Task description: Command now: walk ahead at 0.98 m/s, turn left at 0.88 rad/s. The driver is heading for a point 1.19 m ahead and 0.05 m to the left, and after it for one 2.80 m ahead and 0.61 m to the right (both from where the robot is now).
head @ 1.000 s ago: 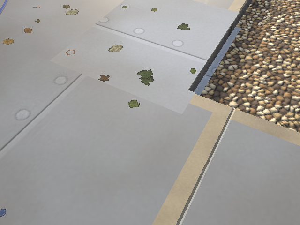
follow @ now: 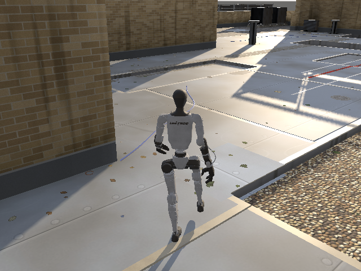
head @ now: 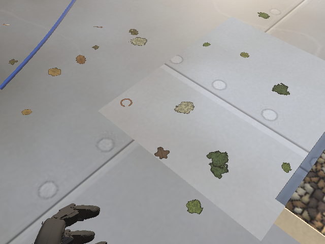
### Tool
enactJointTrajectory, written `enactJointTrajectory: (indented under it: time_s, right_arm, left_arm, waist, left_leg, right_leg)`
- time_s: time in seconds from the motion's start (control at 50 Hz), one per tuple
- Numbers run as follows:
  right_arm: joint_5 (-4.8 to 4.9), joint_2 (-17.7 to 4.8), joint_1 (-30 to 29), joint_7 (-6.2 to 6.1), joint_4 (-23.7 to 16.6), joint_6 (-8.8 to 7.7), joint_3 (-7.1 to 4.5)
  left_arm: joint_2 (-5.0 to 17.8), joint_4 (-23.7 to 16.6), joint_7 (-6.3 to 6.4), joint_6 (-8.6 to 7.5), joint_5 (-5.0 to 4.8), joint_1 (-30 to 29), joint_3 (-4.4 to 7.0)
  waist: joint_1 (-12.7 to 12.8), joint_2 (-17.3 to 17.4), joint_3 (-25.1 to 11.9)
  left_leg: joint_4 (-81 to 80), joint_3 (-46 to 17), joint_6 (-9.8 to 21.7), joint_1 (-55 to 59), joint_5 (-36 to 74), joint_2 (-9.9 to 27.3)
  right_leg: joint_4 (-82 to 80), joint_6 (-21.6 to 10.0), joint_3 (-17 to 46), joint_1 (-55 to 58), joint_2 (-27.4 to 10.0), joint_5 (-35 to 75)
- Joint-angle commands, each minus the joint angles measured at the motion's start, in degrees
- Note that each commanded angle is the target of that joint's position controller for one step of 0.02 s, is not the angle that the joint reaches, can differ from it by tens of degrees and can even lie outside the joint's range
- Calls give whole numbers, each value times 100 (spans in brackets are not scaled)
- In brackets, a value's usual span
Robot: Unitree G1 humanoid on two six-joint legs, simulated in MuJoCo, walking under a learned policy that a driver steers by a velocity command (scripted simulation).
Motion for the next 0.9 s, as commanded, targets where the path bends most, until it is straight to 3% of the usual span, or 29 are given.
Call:
enactJointTrajectory:
  time_s: [0.02, 0.08, 0.1, 0.12, 0.14, 0.16, 0.18, 0.2, 0.22, 0.26, 0.3, 0.34, 0.38, 0.42, 0.48, 0.52, 0.54, 0.56, 0.58, 0.6, 0.62, 0.64, 0.66, 0.68, 0.74, 0.78, 0.82, 0.86, 0.9]
  right_arm:
    - [42, -986, 25, -51, -417, -93, -205]
    - [59, -1245, -264, -134, -526, -82, -252]
    - [9, -1470, -432, -119, -577, -98, -299]
    - [-35, -1611, -822, -77, -682, -121, -339]
    - [-70, -1015, -956, -44, -870, -173, -200]
    - [296, -250, -329, -56, -1191, -142, -4]
    - [198, -759, -347, -154, -1126, -34, 3]
    - [45, -939, -875, -123, -1058, 50, -41]
    - [-38, -877, -1143, -55, -1102, 112, -41]
    - [-209, -587, -1469, 122, -1316, 266, 5]
    - [-212, -366, -1784, 213, -1606, 403, 83]
    - [-225, -354, -2188, 295, -1894, 453, 136]
    - [-211, -390, -2542, 351, -2127, 420, 186]
    - [-187, -475, -2807, 395, -2143, 390, 215]
    - [-252, -418, -3426, 431, -2275, 284, 318]
    - [-301, -685, -3255, 354, -2174, 240, 252]
    - [-343, -849, -2676, 291, -2008, 213, 183]
    - [-342, -1040, -1512, 195, -1645, 196, 74]
    - [-412, -1349, -462, 72, -1303, 177, -63]
    - [-460, -1897, -273, -47, -1179, 144, -162]
    - [-449, -2031, -327, -73, -1348, 130, -234]
    - [-349, -1622, -564, -78, -1252, 106, -214]
    - [-315, -1329, -887, -65, -1143, 30, -127]
    - [-320, -1080, -1127, -34, -1073, -38, -89]
    - [-154, -622, -1175, -49, -886, -195, 30]
    - [-52, -576, -1097, -44, -748, -279, 40]
    - [-72, -478, -1017, -34, -663, -320, 69]
    - [-107, -495, -961, -51, -615, -336, 92]
    - [-47, -694, -831, -148, -519, -346, 71]
  left_arm:
    - [433, -618, -5, -38, -91, -718, 42]
    - [750, -605, 127, -45, -130, -108, 140]
    - [1061, -435, 221, -67, -188, 687, 271]
    - [1333, -147, 344, -67, -216, 1878, 398]
    - [1719, 19, 487, -61, -40, 3044, 536]
    - [1933, -46, 444, -76, 160, 2745, 576]
    - [1597, -108, 325, -36, 117, 2195, 625]
    - [955, -156, 290, -31, 56, 1800, 484]
    - [711, -6, 268, -38, 50, 1757, 429]
    - [590, 353, 266, -113, 33, 2007, 372]
    - [471, 637, 168, -222, -123, 2206, 347]
    - [503, 737, 115, -288, -191, 2178, 345]
    - [564, 788, 105, -360, -146, 2071, 328]
    - [689, 867, 98, -388, -133, 2181, 334]
    - [1057, 1113, 115, -370, -165, 2760, 343]
    - [1469, 1232, 221, -234, -172, 2992, 375]
    - [1676, 1296, 270, -143, -175, 3033, 393]
    - [1816, 1303, 303, -61, -175, 2920, 403]
    - [1731, 1228, 298, -29, -218, 2750, 385]
    - [787, 1010, 189, -28, -115, 3083, 223]
    - [701, 782, 184, -44, -521, 3528, 213]
    - [1125, 687, 233, -42, -450, 2595, 313]
    - [922, 643, 187, -58, -432, 2384, 278]
    - [764, 774, 151, -9, -391, 2422, 253]
    - [464, 948, -7, 304, -241, 2673, 265]
    - [385, 734, -74, 411, -208, 2084, 283]
    - [270, 488, -121, 408, -250, 1508, 236]
    - [249, 390, -157, 391, -295, 1227, 196]
    - [272, 78, -208, 359, -194, 668, 129]
  waist:
    - [73, 327, 402]
    - [463, 463, -217]
    - [895, 542, -740]
    - [1576, 526, -1254]
    - [1926, -21, -1992]
    - [1156, -2058, -2752]
    - [1041, -1626, -2376]
    - [1073, -739, -1488]
    - [1012, -110, -837]
    - [810, -99, -265]
    - [662, -328, -15]
    - [560, -369, 143]
    - [426, -428, 369]
    - [484, -142, 512]
    - [641, -53, 921]
    - [418, -377, 526]
    - [66, -560, 79]
    - [-504, -685, -547]
    - [-1009, -622, -1057]
    - [-373, 784, -1725]
    - [-73, 1262, -2812]
    - [-197, 211, -1744]
    - [65, 218, -771]
    - [321, -25, -337]
    - [749, 257, -4]
    - [763, 303, 320]
    - [735, 408, 531]
    - [742, 356, 537]
    - [720, 233, 819]
  left_leg:
    - [-408, -1180, 333, -1059, 3903, 1241]
    - [683, -1189, 6, -542, 5637, 1230]
    - [1687, -1244, -99, -568, 5940, 1235]
    - [2965, -1190, -135, -1082, 5492, 1044]
    - [4764, -881, -108, -1992, 3445, 771]
    - [6485, -205, -291, -3759, -955, 98]
    - [6874, 55, -166, -4369, -502, 655]
    - [6659, 188, -191, -4453, 30, 960]
    - [6446, 289, -217, -4392, 183, 1123]
    - [6266, 348, -252, -4368, 178, 1425]
    - [6174, 423, -263, -4638, 241, 1675]
    - [6014, 571, -288, -4821, 735, 1731]
    - [5294, 586, -288, -4641, 1409, 1669]
    - [4260, 947, -224, -4212, 1930, 1393]
    - [2850, 1511, 11, -3464, 2051, 1101]
    - [2449, 1741, 114, -2876, 1340, 632]
    - [2318, 1717, 190, -2148, 940, 483]
    - [2089, 1474, 284, -908, 741, 478]
    - [1793, 1031, 332, 597, 684, 864]
    - [1956, -778, 95, 1917, -64, 2605]
    - [872, -3423, 473, 2778, -775, 3663]
    - [448, -2569, 218, 1821, -725, 3234]
    - [246, -1788, 183, 774, -198, 3038]
    - [15, -1147, 56, 22, 312, 2799]
    - [-481, 86, -240, -905, 780, 2423]
    - [-695, 811, -421, -900, 1491, 2311]
    - [-816, 1613, -650, -1047, 2415, 1970]
    - [-760, 2183, -783, -905, 3457, 1767]
    - [-835, 2427, -865, -677, 4156, 1919]
  right_leg:
    - [-799, -79, -449, 1261, 577, 646]
    - [-1571, -258, -334, 2766, 927, 186]
    - [-1513, -313, -209, 3726, 916, -185]
    - [-1515, -356, -138, 4984, 658, -567]
    - [-1305, -483, 817, 6369, -401, -2370]
    - [-2250, -1061, 4049, 7540, -2178, -3232]
    - [-2667, -1206, 4560, 6907, -2009, -4183]
    - [-2781, -1120, 3536, 6014, -1664, -4125]
    - [-2911, -1054, 2762, 5206, -1488, -3190]
    - [-3127, -873, 1595, 4351, -1164, -2170]
    - [-3318, -734, 859, 4087, -1124, -1463]
    - [-3517, -604, 21, 3854, -1008, -644]
    - [-3744, -560, -658, 3452, -731, -4]
    - [-4017, -503, -1267, 3374, -398, 570]
    - [-4362, -642, -1467, 3655, -668, 2135]
    - [-3603, -775, -1460, 4551, -839, 4706]
    - [-2587, -796, -1386, 4757, -894, 5643]
    - [-1225, -811, -1225, 4576, -909, 5776]
    - [492, -788, -1148, 3619, -638, 4518]
    - [2636, -814, -851, 2127, 125, -2165]
    - [4224, -788, 131, 717, 676, -2836]
    - [4066, -840, 225, 230, 313, -1954]
    - [3655, -812, 117, 252, 162, -1570]
    - [3332, -760, 143, 520, -37, -1411]
    - [2960, -657, 135, 1003, -259, -1242]
    - [2804, -603, -3, 456, -336, -946]
    - [2274, -612, -321, 331, -220, -320]
    - [1753, -717, -648, 362, 6, 253]
    - [684, -810, -998, 361, 69, 453]
Next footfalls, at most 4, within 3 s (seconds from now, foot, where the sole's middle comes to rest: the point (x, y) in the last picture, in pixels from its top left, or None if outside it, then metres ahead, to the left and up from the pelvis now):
0.14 right None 0.36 -0.13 -0.77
0.58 left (98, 205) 0.66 0.22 -0.77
1.04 right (96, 122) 1.12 0.24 -0.77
1.44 left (81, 73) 1.51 0.34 -0.77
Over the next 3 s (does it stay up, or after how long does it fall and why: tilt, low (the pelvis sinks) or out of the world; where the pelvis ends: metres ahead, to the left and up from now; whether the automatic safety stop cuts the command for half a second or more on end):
stays up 1.38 0.26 0.00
